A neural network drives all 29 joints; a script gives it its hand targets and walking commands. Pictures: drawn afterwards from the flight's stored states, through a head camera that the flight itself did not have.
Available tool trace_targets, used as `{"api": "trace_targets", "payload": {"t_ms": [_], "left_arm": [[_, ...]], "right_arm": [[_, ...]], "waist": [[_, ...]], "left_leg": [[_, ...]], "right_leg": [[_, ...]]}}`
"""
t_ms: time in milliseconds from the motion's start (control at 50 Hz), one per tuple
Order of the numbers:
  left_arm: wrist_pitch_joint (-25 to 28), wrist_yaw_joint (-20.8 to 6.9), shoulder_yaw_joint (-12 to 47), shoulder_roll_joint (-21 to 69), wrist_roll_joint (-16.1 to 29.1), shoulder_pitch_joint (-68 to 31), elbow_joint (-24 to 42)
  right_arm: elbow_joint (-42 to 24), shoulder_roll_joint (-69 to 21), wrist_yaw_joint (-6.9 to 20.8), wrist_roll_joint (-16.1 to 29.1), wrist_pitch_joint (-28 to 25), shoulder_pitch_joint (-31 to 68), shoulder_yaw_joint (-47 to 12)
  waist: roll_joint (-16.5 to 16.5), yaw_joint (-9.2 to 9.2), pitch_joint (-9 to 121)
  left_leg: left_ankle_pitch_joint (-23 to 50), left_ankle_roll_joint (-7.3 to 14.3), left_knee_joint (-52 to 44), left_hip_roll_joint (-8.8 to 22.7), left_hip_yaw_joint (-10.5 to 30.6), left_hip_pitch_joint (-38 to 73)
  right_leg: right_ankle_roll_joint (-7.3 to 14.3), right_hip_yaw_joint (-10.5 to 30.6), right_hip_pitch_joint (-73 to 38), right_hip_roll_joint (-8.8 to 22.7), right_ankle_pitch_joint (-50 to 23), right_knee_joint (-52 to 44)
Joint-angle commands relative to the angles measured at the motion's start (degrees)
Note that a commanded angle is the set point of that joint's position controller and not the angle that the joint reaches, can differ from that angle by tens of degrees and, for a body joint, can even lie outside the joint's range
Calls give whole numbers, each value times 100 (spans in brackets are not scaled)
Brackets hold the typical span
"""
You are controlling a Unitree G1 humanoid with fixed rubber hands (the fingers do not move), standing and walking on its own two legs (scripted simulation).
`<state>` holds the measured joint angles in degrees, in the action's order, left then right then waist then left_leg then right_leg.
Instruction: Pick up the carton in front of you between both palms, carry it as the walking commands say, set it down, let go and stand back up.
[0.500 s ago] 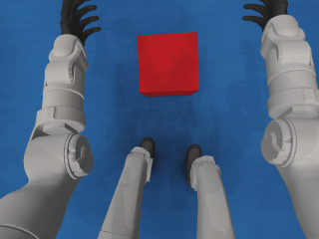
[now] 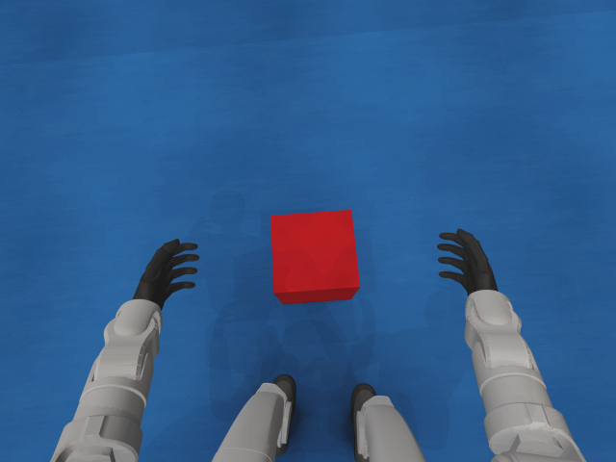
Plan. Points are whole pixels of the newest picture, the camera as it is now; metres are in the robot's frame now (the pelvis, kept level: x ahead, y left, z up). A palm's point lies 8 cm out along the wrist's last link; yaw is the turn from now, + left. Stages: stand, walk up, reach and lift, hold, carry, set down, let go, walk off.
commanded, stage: let go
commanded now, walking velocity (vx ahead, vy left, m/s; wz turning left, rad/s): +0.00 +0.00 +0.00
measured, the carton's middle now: (314, 261) +0.47 +0.04 -0.61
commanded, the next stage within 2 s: stand in 0.86 s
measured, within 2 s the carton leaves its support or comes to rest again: neither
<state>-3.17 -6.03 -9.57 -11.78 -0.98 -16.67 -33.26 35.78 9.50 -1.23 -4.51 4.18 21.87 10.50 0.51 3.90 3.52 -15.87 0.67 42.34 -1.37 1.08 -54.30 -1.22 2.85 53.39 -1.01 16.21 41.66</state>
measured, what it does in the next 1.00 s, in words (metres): stands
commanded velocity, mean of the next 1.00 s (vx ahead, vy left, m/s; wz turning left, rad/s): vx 0.00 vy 0.00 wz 0.00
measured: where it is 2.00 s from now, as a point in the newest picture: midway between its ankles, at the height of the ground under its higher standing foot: (321, 433)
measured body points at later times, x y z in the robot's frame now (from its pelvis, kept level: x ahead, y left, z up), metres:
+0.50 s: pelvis +0.04 -0.02 +0.04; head +0.06 -0.02 +0.49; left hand +0.20 +0.21 -0.03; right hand +0.22 -0.26 -0.03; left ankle +0.02 +0.11 -0.70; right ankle +0.01 -0.13 -0.70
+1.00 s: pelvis +0.05 -0.01 +0.04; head +0.05 +0.00 +0.49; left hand +0.19 +0.25 -0.05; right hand +0.18 -0.26 -0.06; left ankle +0.02 +0.11 -0.70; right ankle +0.01 -0.13 -0.70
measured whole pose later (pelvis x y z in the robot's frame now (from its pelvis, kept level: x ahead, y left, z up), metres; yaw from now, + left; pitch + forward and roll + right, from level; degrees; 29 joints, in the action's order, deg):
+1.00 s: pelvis +0.05 -0.01 +0.04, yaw +2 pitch +1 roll +0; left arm 0.6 1.0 -1.9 -15.2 -2.8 15.3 -32.2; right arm 36.5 13.7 0.0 -2.2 -1.5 -17.5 1.5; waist -1.7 0.1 1.8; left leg -17.9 0.2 29.5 -2.0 3.2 -12.6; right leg -0.3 0.8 11.3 0.1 19.2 29.5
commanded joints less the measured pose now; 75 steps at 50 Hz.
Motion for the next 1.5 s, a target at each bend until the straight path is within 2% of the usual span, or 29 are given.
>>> {"api": "trace_targets", "payload": {"t_ms": [0,100,180,340,440,560,700,720,740,840,860,880,920,960,1020,1100,1300,1480], "left_arm": [[256,79,91,-457,107,438,654],[400,162,333,-458,185,1483,1000],[444,186,496,-464,227,2210,1212],[244,150,581,-565,201,2714,1375],[-38,136,535,-629,99,2728,1378],[-328,155,463,-631,-54,2763,1368],[-436,149,475,-605,-45,2719,1452],[-736,296,451,-777,-174,2514,1847],[-807,366,521,-737,-134,2623,1748],[-912,481,609,-629,-27,2675,1750],[-98,671,597,-899,-134,3051,830],[191,754,584,-939,-237,3189,749],[515,772,609,-883,-237,3083,551],[701,736,636,-851,-180,3026,394],[815,728,661,-927,-132,3076,171],[765,773,706,-992,-81,3394,-93],[583,870,823,-983,17,3827,-466],[443,915,860,-995,28,3991,-770]], "right_arm": [[-566,495,59,76,-267,-287,-16],[-817,562,132,198,-447,-1277,-182],[-1034,591,180,268,-532,-2034,-329],[-1427,663,331,332,-338,-3037,-579],[-1597,676,453,428,-60,-3180,-687],[-1719,715,537,448,210,-3156,-715],[-1760,753,527,362,340,-3224,-666],[-1395,794,417,441,156,-3569,-625],[-1468,768,355,459,115,-3479,-676],[-1563,819,297,482,76,-3279,-724],[-553,1119,97,124,-249,-4079,-692],[-527,1321,10,83,-399,-3985,-617],[-390,1137,41,146,-651,-3809,-682],[-217,1004,111,245,-840,-3715,-737],[5,1032,123,291,-950,-3733,-758],[275,1111,79,311,-900,-4084,-784],[575,1136,-17,360,-729,-4368,-851],[823,1126,-57,361,-597,-4336,-880]], "waist": [[119,-29,3103],[155,-59,2369],[23,-113,1666],[-324,-342,317],[-221,-365,-361],[-9,-299,-697],[-106,-384,-646],[85,-415,-341],[-88,-411,-368],[-172,-351,-496],[-861,-428,-763],[-693,-320,-1129],[-230,-387,-917],[130,-337,-203],[113,-313,304],[108,-322,308],[-56,-328,168],[-42,-336,-32]], "left_leg": [[2739,-239,-385,53,197,3402],[2598,-242,-872,32,154,3831],[2319,-237,-1313,-21,77,4088],[1421,-211,-1932,-137,-89,4457],[944,-179,-2041,-184,-168,4671],[954,-156,-2025,-197,-183,4856],[1195,-163,-1967,-206,-149,5055],[1176,-180,-1832,-312,-164,4927],[1193,-174,-1775,-288,-141,4858],[1208,-195,-1793,-233,-111,4656],[-534,-298,-2064,500,373,3762],[-1003,-298,-2106,527,451,3608],[-801,-245,-2105,554,639,3313],[-21,-134,-1968,551,779,3440],[1357,-35,-1627,571,841,3718],[2128,21,-1363,512,808,3794],[2983,135,-1051,432,782,3870],[2728,185,-1077,395,852,3882]], "right_leg": [[58,-242,-1501,-262,-1203,-499],[89,-205,-2475,-233,-1281,-972],[80,-174,-3393,-193,-1454,-1377],[-1,-147,-4473,-78,-1485,-2004],[11,-168,-4581,-35,-1069,-2215],[40,-161,-4725,-42,-1065,-2213],[16,-176,-4830,-89,-1426,-2083],[55,-117,-5083,-54,-1873,-1903],[35,-131,-5070,-57,-2014,-1807],[49,-190,-4971,-137,-1787,-1784],[-63,-132,-4192,553,1191,-2079],[-45,191,-3799,597,1705,-2202],[16,371,-3844,682,1292,-1979],[45,346,-4276,682,286,-1656],[45,295,-4420,699,-595,-1407],[37,153,-4329,657,-1135,-1207],[49,-110,-4286,617,-1859,-951],[84,-208,-4324,608,-1591,-1070]]}}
